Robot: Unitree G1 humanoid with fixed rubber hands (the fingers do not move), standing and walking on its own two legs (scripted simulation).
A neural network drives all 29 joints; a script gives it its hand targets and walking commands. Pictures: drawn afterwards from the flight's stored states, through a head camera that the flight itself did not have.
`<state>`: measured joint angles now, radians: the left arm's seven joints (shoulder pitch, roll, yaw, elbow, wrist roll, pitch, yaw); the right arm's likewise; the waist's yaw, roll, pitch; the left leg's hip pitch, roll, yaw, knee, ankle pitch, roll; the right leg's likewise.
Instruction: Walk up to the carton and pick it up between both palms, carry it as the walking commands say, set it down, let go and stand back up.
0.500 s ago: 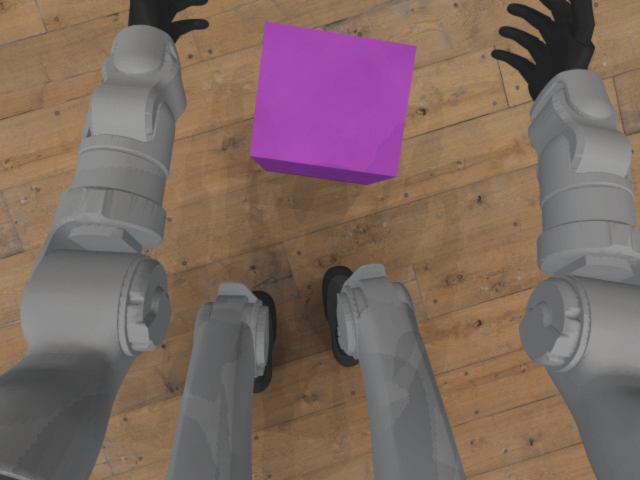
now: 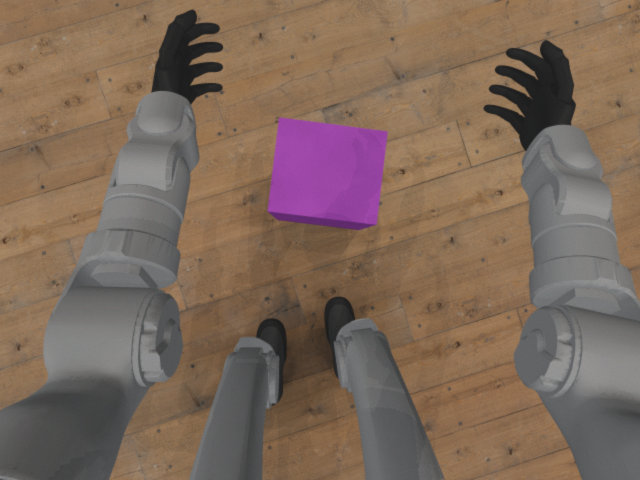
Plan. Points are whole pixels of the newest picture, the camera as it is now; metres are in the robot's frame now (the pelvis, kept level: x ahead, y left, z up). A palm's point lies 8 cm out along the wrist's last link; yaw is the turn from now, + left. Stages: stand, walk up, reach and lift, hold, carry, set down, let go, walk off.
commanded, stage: set down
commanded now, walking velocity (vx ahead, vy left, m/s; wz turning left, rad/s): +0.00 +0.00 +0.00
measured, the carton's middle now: (325, 182) +0.49 -0.08 -0.53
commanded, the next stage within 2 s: let go in 0.12 s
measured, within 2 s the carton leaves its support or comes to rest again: neither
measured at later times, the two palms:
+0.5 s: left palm (129, 180) +0.44 +0.13 -0.05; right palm (580, 184) +0.39 -0.29 -0.05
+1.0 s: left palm out of the picture +0.27 +0.23 +0.05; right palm (631, 388) +0.24 -0.23 +0.05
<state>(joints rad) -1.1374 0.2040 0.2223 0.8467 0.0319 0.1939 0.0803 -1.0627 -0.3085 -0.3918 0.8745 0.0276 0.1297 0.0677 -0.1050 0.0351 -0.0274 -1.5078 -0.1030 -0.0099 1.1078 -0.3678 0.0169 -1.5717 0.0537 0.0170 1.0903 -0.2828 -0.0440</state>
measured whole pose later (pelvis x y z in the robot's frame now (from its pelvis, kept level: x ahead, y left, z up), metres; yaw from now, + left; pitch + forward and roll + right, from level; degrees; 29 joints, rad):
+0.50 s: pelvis +0.04 -0.02 +0.07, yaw +0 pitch +35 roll +2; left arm -0.56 0.10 0.20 0.58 0.12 0.13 0.11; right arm -0.54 -0.25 -0.25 0.63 -0.05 0.07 0.13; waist -0.09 0.01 -0.02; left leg -1.08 -0.08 -0.05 0.77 -0.30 0.00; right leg -1.15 0.06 0.01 0.77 -0.23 -0.07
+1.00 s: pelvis +0.08 +0.01 +0.12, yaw -2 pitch +3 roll +0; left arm 0.16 0.18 0.07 0.47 0.03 0.05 -0.03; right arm 0.20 -0.21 -0.06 0.45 0.01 0.05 0.08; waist -0.02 0.00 0.05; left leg -0.24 -0.07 -0.06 0.48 -0.30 0.04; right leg -0.29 0.07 0.02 0.46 -0.23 -0.04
